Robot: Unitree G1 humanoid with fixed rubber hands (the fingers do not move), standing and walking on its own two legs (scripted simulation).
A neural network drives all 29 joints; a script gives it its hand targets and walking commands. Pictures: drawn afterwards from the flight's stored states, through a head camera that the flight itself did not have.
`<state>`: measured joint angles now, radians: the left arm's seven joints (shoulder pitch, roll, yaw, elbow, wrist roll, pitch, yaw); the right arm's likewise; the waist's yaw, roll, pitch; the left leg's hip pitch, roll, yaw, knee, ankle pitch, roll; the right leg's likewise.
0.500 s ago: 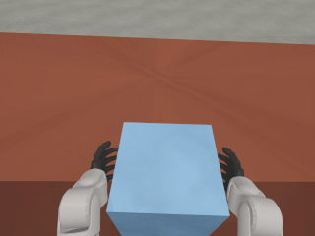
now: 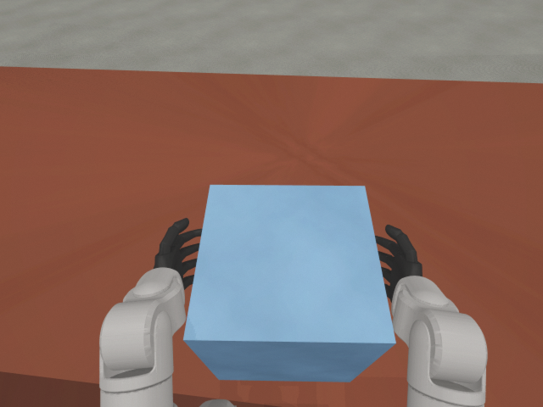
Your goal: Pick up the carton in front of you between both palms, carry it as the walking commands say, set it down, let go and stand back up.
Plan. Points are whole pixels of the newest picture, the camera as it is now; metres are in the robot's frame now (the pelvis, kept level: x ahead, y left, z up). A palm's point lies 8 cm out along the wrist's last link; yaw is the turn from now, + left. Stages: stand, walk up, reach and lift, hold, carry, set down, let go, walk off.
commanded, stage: carry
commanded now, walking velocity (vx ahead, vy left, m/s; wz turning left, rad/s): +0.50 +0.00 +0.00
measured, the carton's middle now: (285, 291) +0.29 +0.01 +0.02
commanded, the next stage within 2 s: none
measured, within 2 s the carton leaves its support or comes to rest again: neither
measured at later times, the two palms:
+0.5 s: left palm (222, 114) +0.70 +0.17 +0.05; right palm (357, 122) +0.67 -0.13 +0.06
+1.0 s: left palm (243, 62) +1.01 +0.16 +0.02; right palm (344, 61) +1.03 -0.14 +0.02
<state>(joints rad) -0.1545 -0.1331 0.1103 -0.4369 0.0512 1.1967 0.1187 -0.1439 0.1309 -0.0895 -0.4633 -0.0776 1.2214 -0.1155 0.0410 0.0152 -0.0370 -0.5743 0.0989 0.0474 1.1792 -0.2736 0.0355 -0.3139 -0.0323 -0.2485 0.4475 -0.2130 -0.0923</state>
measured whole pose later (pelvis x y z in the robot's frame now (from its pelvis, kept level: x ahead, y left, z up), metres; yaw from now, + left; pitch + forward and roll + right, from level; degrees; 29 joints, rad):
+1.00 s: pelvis +0.69 +0.00 -0.07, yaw +0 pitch +5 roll +2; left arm -0.47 -0.10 0.24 -0.09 0.03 1.11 0.15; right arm -0.47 0.12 -0.24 -0.11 -0.06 1.13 -0.15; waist 0.06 -0.02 0.01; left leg -0.63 0.03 0.00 1.09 -0.35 0.03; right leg -0.35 0.06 -0.13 0.56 -0.17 -0.15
